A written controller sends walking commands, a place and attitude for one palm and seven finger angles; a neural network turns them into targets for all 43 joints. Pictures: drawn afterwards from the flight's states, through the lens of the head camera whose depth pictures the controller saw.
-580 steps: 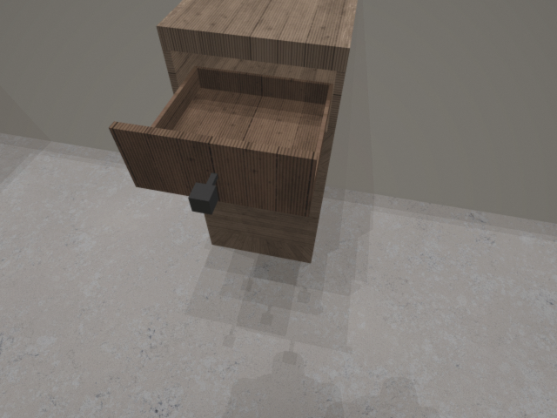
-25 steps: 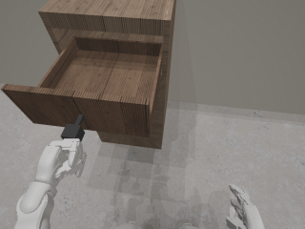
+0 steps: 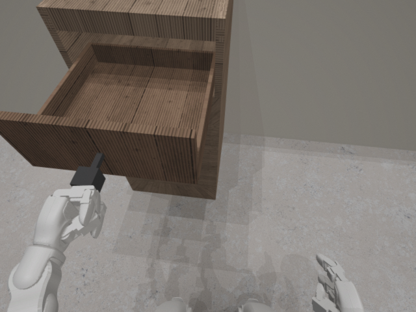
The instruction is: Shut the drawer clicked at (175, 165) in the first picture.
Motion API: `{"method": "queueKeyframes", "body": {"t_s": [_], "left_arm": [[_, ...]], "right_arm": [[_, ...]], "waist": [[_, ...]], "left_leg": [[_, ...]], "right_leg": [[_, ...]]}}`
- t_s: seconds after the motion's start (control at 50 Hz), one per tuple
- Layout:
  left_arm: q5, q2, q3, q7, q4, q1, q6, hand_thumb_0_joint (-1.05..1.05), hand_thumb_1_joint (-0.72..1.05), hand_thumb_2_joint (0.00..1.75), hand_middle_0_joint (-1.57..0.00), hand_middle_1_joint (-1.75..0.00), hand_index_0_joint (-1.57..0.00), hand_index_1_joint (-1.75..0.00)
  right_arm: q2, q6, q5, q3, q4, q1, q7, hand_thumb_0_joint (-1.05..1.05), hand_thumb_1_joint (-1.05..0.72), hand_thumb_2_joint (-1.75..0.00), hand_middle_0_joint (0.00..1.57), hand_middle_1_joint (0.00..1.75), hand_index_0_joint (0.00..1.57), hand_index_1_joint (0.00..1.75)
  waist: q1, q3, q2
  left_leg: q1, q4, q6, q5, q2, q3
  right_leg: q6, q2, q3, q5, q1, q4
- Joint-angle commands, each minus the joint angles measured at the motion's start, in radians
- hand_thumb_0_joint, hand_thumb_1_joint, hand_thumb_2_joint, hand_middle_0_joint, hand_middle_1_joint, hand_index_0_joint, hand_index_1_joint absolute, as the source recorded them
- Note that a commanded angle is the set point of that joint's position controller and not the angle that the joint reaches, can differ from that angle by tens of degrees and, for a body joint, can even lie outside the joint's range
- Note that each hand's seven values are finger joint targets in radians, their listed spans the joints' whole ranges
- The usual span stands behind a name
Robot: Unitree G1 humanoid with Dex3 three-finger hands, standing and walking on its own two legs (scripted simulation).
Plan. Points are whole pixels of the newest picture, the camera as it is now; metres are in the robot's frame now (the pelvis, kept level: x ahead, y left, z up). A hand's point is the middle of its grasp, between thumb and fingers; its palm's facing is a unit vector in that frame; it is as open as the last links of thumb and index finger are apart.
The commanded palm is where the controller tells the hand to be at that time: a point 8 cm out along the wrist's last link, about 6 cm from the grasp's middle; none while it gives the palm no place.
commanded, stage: bring the fist close to the handle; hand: left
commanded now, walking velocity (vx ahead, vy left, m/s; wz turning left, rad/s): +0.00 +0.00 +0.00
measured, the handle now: (92, 172) +0.36 +0.24 +0.05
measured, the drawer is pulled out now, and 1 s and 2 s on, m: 0.30 0.20 0.10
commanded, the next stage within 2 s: push the drawer shut in 0.04 s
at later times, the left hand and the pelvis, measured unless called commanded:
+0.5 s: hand (103, 206) +0.29 +0.20 +0.05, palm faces -0.09 -1.00 -0.05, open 3.4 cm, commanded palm +0.28 +0.26 +0.05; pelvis -0.01 +0.00 +0.00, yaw +1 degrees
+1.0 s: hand (118, 167) +0.37 +0.19 +0.05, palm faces -0.10 -0.99 -0.04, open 3.5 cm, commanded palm +0.36 +0.25 +0.05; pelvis -0.01 +0.00 +0.00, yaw +0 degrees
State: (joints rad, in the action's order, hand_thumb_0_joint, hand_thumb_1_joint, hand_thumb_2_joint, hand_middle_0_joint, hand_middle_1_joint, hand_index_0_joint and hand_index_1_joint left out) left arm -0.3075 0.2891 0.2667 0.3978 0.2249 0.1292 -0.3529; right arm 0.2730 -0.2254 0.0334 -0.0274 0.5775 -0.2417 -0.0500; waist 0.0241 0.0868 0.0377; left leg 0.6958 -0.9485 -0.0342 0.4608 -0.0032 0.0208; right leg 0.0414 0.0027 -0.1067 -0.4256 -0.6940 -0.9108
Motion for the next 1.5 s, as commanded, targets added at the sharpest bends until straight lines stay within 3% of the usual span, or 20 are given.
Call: {"method": "queueKeyframes", "body": {"t_s": [0.0,0.08,0.2,0.22,0.3,0.42,0.5,0.64,0.68,0.74,0.8,0.9,0.98,1.04,1.08,1.2,1.28,1.38,1.42,1.48], "left_arm": [[-0.022,0.17,0.058,0.006,-0.197,-0.16,-0.06,0.0,0.9,0.9,-1.4,-1.6,-1.4,-1.6],[-0.025,0.18,0.067,0.0,-0.173,-0.15,-0.034,0.0,0.9,0.9,-1.4,-1.6,-1.4,-1.6],[-0.015,0.236,0.11,-0.018,-0.179,-0.265,-0.05,0.0,0.9,0.9,-1.4,-1.6,-1.4,-1.6],[-0.016,0.201,0.078,-0.014,-0.167,-0.286,-0.052,0.0,0.9,0.9,-1.4,-1.6,-1.4,-1.6],[-0.02,0.217,0.092,-0.003,-0.115,-0.316,-0.053,0.0,0.9,0.9,-1.4,-1.6,-1.4,-1.6],[0.001,0.221,0.056,-0.01,-0.074,-0.49,-0.044,0.0,0.9,0.9,-1.4,-1.6,-1.4,-1.6],[0.009,0.241,0.069,-0.013,-0.021,-0.52,-0.04,0.0,0.9,0.9,-1.4,-1.6,-1.4,-1.6],[0.025,0.241,0.034,-0.024,0.064,-0.722,-0.032,0.0,0.9,0.9,-1.4,-1.6,-1.4,-1.6],[0.03,0.246,0.037,-0.027,0.112,-0.726,-0.028,0.0,0.9,0.9,-1.4,-1.6,-1.4,-1.6],[0.04,0.259,0.036,-0.029,0.161,-0.815,-0.029,0.0,0.9,0.9,-1.4,-1.6,-1.4,-1.6],[0.048,0.291,0.068,-0.026,0.223,-0.824,-0.028,0.0,0.9,0.9,-1.4,-1.6,-1.4,-1.6],[0.058,0.302,0.076,-0.024,0.267,-0.86,-0.031,0.0,0.9,0.9,-1.4,-1.6,-1.4,-1.6],[0.055,0.327,0.111,-0.027,0.299,-0.833,-0.035,0.0,0.9,0.9,-1.4,-1.6,-1.4,-1.6],[0.061,0.296,0.08,-0.03,0.304,-0.904,-0.041,0.0,0.9,0.9,-1.4,-1.6,-1.4,-1.6],[0.06,0.341,0.125,-0.038,0.338,-0.904,-0.049,0.0,0.9,0.9,-1.4,-1.6,-1.4,-1.6],[0.075,0.303,0.091,-0.046,0.319,-0.936,-0.065,0.0,0.9,0.9,-1.4,-1.6,-1.4,-1.6],[0.085,0.325,0.099,-0.053,0.368,-1.003,-0.07,0.0,0.9,0.9,-1.4,-1.6,-1.4,-1.6],[0.098,0.308,0.074,-0.054,0.401,-1.099,-0.083,0.0,0.9,0.9,-1.4,-1.6,-1.4,-1.6],[0.104,0.314,0.077,-0.054,0.407,-1.113,-0.087,0.0,0.9,0.9,-1.4,-1.6,-1.4,-1.6],[0.103,0.313,0.072,-0.059,0.459,-1.169,-0.089,0.0,0.9,0.9,-1.4,-1.6,-1.4,-1.6]], "right_arm": [[0.126,-0.057,0.006,0.046,-0.142,0.022,-0.011,0.0,-0.9,-0.9,0.2,0.3,0.2,0.3],[0.132,-0.05,0.005,0.042,-0.152,0.029,-0.011,0.0,-0.9,-0.9,0.2,0.3,0.2,0.3],[0.128,-0.042,0.001,0.041,-0.142,0.021,-0.016,0.0,-0.9,-0.9,0.2,0.3,0.2,0.3],[0.121,-0.043,0.002,0.037,-0.143,0.024,-0.015,0.0,-0.9,-0.9,0.2,0.3,0.2,0.3],[0.126,-0.041,0.005,0.037,-0.132,0.023,-0.016,0.0,-0.9,-0.9,0.2,0.3,0.2,0.3],[0.132,-0.038,0.008,0.037,-0.106,0.012,-0.024,0.0,-0.9,-0.9,0.2,0.3,0.2,0.3],[0.134,-0.029,0.006,0.035,-0.101,0.005,-0.025,0.0,-0.9,-0.9,0.2,0.3,0.2,0.3],[0.137,-0.016,0.011,0.031,-0.082,-0.006,-0.032,0.0,-0.9,-0.9,0.2,0.3,0.2,0.3],[0.142,-0.01,0.01,0.03,-0.081,-0.018,-0.03,0.0,-0.9,-0.9,0.2,0.3,0.2,0.3],[0.14,0.002,0.012,0.027,-0.076,-0.022,-0.028,0.0,-0.9,-0.9,0.2,0.3,0.2,0.3],[0.145,0.016,0.009,0.028,-0.075,-0.042,-0.026,0.0,-0.9,-0.9,0.2,0.3,0.2,0.3],[0.146,0.038,0.006,0.031,-0.081,-0.069,-0.017,0.0,-0.9,-0.9,0.2,0.3,0.2,0.3],[0.152,0.056,0.002,0.036,-0.088,-0.088,-0.008,0.0,-0.9,-0.9,0.2,0.3,0.2,0.3],[0.147,0.067,0.002,0.035,-0.085,-0.094,-0.003,0.0,-0.9,-0.9,0.2,0.3,0.2,0.3],[0.156,0.076,-0.001,0.04,-0.078,-0.11,-0.003,0.0,-0.9,-0.9,0.2,0.3,0.2,0.3],[0.151,0.094,-0.004,0.048,-0.069,-0.136,0.008,0.0,-0.9,-0.9,0.2,0.3,0.2,0.3],[0.156,0.111,-0.006,0.049,-0.058,-0.145,0.007,0.0,-0.9,-0.9,0.2,0.3,0.2,0.3],[0.155,0.122,-0.009,0.047,-0.044,-0.157,0.01,0.0,-0.9,-0.9,0.2,0.3,0.2,0.3],[0.154,0.128,-0.01,0.048,-0.042,-0.163,0.012,0.0,-0.9,-0.9,0.2,0.3,0.2,0.3],[0.156,0.137,-0.011,0.043,-0.035,-0.164,0.012,0.0,-0.9,-0.9,0.2,0.3,0.2,0.3]], "waist": [[0.012,0.251,0.01],[0.005,0.222,0.002],[0.008,0.268,0.003],[0.016,0.26,0.007],[0.014,0.262,0.018],[0.045,0.261,0.019],[0.038,0.282,-0.004],[0.061,0.278,0.025],[0.062,0.282,-0.023],[0.065,0.277,0.016],[0.062,0.301,-0.018],[0.054,0.343,0.028],[0.044,0.356,-0.004],[0.062,0.337,0.017],[0.059,0.329,-0.023],[0.068,0.384,0.044],[0.082,0.354,0.0],[0.093,0.381,0.06],[0.091,0.414,0.048],[0.106,0.381,0.013]], "left_leg": [[-0.109,0.13,0.011,-0.273,0.002,-0.061],[-0.086,0.137,0.011,-0.233,0.0,-0.063],[-0.09,0.127,0.012,-0.257,0.002,-0.062],[-0.092,0.125,0.011,-0.25,0.0,-0.059],[-0.083,0.123,0.013,-0.24,0.001,-0.06],[-0.09,0.126,0.01,-0.193,0.004,-0.071],[-0.073,0.124,0.007,-0.184,0.002,-0.068],[-0.078,0.13,0.007,-0.12,0.004,-0.075],[-0.058,0.129,0.004,-0.118,0.005,-0.074],[-0.05,0.13,0.007,-0.097,0.004,-0.069],[-0.038,0.123,0.003,-0.126,0.005,-0.068],[-0.062,0.121,0.006,-0.19,0.004,-0.061],[-0.052,0.122,0.005,-0.226,0.006,-0.056],[-0.061,0.126,0.008,-0.222,0.007,-0.053],[-0.04,0.123,0.004,-0.223,0.01,-0.055],[-0.128,0.117,0.012,-0.332,0.016,-0.057],[-0.091,0.113,0.007,-0.291,0.016,-0.058],[-0.143,0.106,0.012,-0.31,0.017,-0.071],[-0.163,0.102,0.017,-0.342,0.02,-0.078],[-0.12,0.096,0.011,-0.299,0.019,-0.078]], "right_leg": [[-0.021,-0.005,0.077,0.234,0.167,0.115],[-0.02,-0.005,0.077,0.191,0.162,0.126],[-0.021,-0.004,0.086,0.219,0.179,0.111],[-0.023,-0.004,0.089,0.217,0.174,0.114],[-0.02,-0.004,0.093,0.205,0.17,0.115],[-0.023,-0.003,0.09,0.148,0.12,0.119],[-0.023,-0.001,0.1,0.139,0.144,0.124],[-0.021,0.002,0.106,0.066,0.096,0.138],[-0.023,0.001,0.109,0.062,0.113,0.143],[-0.021,0.004,0.116,0.042,0.101,0.143],[-0.021,0.0,0.118,0.076,0.125,0.135],[-0.017,-0.003,0.112,0.161,0.14,0.115],[-0.016,-0.006,0.114,0.213,0.174,0.114],[-0.018,-0.006,0.11,0.215,0.146,0.114],[-0.017,-0.011,0.11,0.215,0.153,0.114],[-0.016,-0.015,0.098,0.304,0.124,0.093],[-0.016,-0.018,0.101,0.28,0.118,0.096],[-0.01,-0.021,0.091,0.265,0.063,0.084],[-0.013,-0.02,0.088,0.28,0.063,0.078],[-0.012,-0.025,0.087,0.255,0.051,0.08]]}}
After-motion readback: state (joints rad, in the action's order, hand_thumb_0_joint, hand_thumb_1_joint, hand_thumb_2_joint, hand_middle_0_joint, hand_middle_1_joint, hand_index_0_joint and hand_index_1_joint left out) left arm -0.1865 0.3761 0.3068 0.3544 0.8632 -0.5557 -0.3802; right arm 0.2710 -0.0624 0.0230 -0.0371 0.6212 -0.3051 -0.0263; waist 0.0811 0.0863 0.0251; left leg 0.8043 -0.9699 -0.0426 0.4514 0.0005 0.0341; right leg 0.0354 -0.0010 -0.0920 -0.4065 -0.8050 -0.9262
